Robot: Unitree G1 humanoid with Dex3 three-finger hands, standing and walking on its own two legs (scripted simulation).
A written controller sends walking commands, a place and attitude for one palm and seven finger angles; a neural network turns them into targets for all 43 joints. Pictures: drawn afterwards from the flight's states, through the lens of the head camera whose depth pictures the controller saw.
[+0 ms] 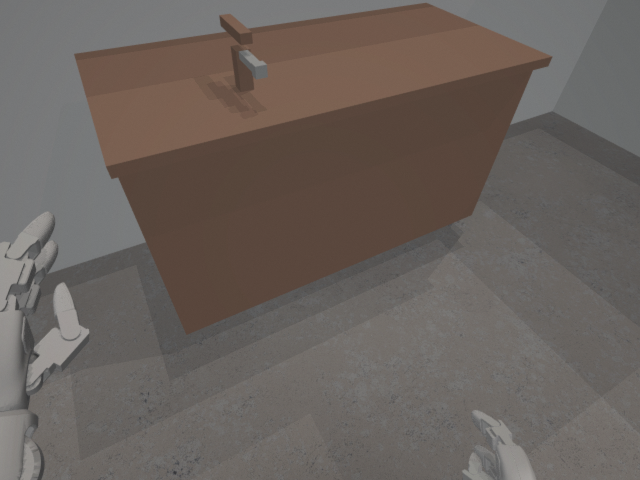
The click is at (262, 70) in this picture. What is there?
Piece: tap's lever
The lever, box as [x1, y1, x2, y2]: [251, 61, 267, 79]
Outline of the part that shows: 263,61 251,63 252,75 256,79 267,76 266,64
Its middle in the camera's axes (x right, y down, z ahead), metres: -0.14 -0.37 +0.86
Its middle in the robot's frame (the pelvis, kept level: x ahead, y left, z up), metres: +0.89 +0.20 +0.12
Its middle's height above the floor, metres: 0.89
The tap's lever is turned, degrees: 0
